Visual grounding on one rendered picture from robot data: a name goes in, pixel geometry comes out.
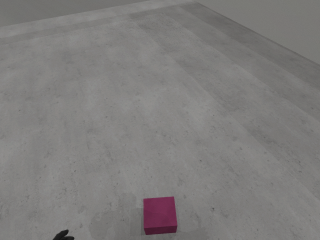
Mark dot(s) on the carton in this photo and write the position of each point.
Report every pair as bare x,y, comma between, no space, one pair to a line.
159,215

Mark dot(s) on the robot left hand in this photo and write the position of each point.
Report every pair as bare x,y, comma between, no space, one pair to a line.
62,236

